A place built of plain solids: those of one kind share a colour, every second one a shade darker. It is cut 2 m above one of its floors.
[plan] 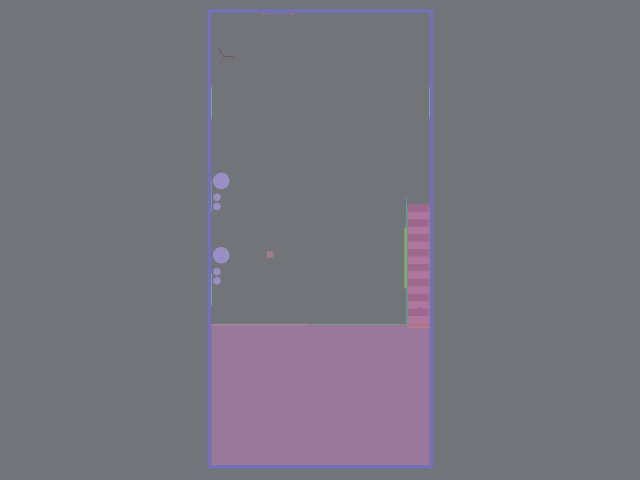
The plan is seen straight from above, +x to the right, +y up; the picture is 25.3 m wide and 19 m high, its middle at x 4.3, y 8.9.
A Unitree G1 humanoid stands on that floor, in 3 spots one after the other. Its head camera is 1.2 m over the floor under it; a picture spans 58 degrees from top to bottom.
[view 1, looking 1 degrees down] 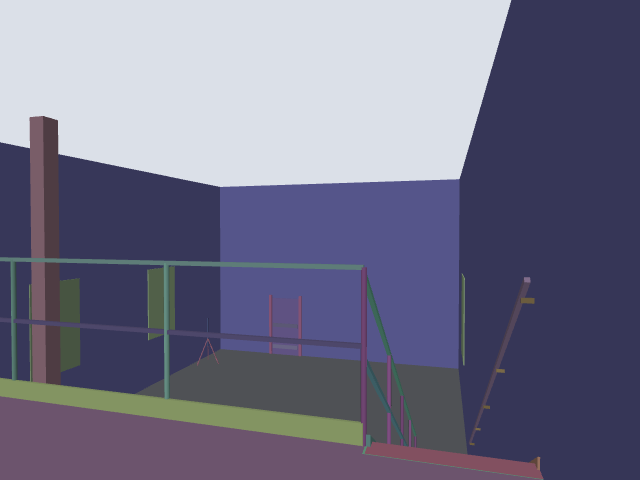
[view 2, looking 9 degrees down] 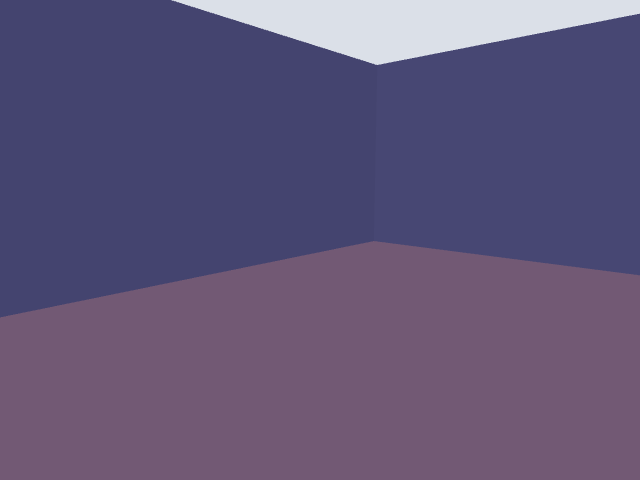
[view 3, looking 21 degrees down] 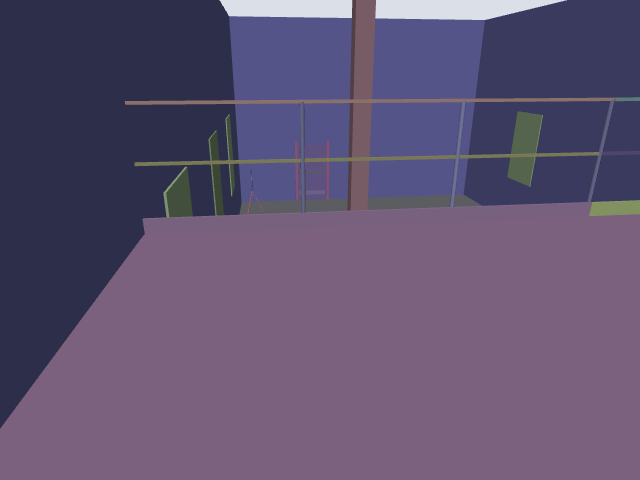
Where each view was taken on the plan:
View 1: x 8.17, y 3.14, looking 106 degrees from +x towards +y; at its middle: wall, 15.35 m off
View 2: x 6.17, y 4.29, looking -138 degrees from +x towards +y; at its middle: wall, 6.49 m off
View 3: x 1.00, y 2.12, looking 83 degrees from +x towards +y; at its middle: loft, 3.35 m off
